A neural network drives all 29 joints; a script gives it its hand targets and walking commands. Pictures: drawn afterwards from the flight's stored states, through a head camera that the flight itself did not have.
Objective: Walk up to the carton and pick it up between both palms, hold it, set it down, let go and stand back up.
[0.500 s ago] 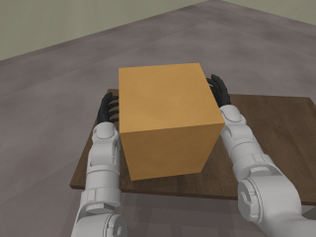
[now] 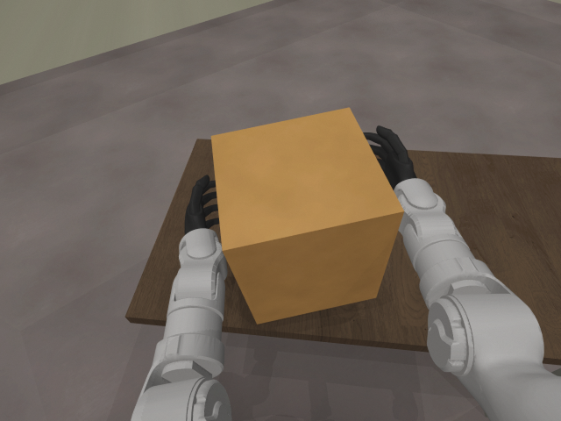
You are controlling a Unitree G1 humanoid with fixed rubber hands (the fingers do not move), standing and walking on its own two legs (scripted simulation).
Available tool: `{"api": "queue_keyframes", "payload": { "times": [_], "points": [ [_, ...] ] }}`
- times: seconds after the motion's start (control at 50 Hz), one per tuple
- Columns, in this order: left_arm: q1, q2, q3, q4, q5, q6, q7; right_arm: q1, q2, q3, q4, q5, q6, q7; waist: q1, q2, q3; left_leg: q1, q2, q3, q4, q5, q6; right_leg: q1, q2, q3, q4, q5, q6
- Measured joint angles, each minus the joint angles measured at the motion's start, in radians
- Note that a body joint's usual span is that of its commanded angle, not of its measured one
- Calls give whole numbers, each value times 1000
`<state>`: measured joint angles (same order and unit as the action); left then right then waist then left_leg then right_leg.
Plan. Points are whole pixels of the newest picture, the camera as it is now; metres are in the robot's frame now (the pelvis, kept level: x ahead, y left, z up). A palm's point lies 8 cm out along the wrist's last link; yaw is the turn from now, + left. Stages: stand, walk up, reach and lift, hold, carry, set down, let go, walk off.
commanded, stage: set down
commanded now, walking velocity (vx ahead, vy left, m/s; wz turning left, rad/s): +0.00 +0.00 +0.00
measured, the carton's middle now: (300, 223) +0.40 +0.02 +0.05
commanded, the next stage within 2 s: none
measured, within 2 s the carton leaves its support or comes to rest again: neither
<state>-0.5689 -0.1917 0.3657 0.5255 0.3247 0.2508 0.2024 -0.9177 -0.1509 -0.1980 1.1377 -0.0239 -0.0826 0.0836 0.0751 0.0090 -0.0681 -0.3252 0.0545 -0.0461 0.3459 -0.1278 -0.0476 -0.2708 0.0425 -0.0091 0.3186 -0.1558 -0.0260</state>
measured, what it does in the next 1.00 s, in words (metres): stands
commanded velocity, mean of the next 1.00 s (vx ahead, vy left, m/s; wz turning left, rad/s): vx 0.00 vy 0.00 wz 0.00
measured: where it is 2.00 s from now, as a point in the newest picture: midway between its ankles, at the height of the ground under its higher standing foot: outside the picture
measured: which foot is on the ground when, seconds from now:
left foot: down 0.00-1.00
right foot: down 0.00-1.00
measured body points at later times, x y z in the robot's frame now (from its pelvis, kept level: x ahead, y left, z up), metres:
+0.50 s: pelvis +0.02 -0.02 +0.00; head +0.07 -0.03 +0.45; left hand +0.39 +0.15 +0.05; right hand +0.48 -0.14 +0.09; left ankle +0.03 +0.15 -0.74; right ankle +0.00 -0.10 -0.75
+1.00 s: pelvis +0.00 -0.01 +0.00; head +0.05 +0.00 +0.45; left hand +0.37 +0.17 +0.04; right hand +0.47 -0.11 +0.10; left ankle +0.02 +0.15 -0.75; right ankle +0.00 -0.10 -0.75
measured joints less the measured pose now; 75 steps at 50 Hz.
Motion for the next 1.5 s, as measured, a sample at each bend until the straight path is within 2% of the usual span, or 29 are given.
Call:
{"api": "queue_keyframes", "payload": {
  "times": [0.3, 0.64, 0.84, 1.04, 1.24, 1.5],
  "points": [
    [0, -6, 15, 12, 0, -49, 3, -10, -4, 0, 40, 0, -61, 4, 24, 0, -1, -28, 1, 0, 0, 9, -8, -26, 2, 0, 0, -18, -14],
    [0, -23, 85, 132, 0, -187, 1, -10, -2, 0, 54, -49, -85, 2, 25, 0, -1, -41, 12, 0, -11, 26, -8, -45, 13, 0, 0, -14, -26],
    [0, -26, 99, 152, 0, -226, 3, -18, -2, 0, 55, -57, -97, 6, 26, -12, -8, -41, 13, 0, -16, 16, -8, -49, 13, 0, 0, -6, -26],
    [0, -29, 102, 148, 0, -212, 3, -29, 0, -31, 98, -71, -115, 14, 26, -22, -8, -43, 13, 0, -16, 11, -15, -52, 13, -1, 0, 6, -24],
    [0, -41, 104, 132, 0, -189, 4, -29, 0, -93, 109, -119, -111, 35, 26, -18, -8, -52, 13, 1, -16, 12, -15, -60, 13, -1, 0, 5, -24],
    [0, -53, 128, 139, 9, -217, 0, -29, 0, -108, 109, -146, -115, 43, 26, -14, -8, -52, 14, 1, -16, 10, -15, -61, 14, -1, 0, 4, -22]
  ]
}}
